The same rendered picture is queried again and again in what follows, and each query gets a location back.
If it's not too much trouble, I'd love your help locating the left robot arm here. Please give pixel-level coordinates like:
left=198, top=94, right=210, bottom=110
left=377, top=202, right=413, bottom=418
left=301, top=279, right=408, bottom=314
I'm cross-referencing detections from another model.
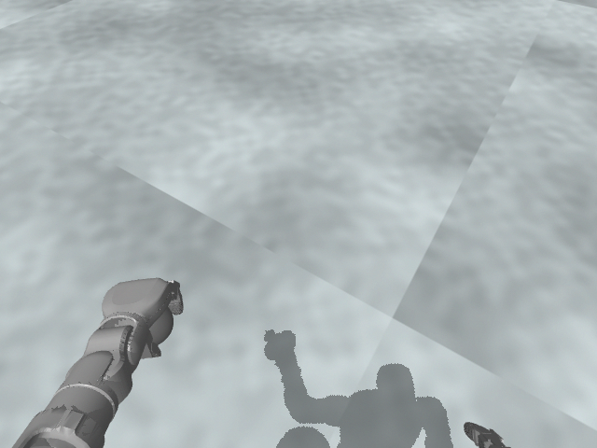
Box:
left=12, top=312, right=149, bottom=448

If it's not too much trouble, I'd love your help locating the ball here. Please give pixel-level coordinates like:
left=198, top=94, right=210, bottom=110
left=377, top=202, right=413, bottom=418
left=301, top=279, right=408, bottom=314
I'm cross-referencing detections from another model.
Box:
left=149, top=307, right=174, bottom=345

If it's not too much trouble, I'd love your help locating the left robot hand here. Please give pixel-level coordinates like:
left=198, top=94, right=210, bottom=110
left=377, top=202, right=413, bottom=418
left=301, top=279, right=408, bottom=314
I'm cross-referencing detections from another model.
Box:
left=102, top=278, right=184, bottom=359

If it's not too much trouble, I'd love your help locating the right robot hand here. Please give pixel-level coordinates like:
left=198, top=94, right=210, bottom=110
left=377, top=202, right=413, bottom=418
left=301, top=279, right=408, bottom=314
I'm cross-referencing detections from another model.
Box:
left=464, top=422, right=511, bottom=448

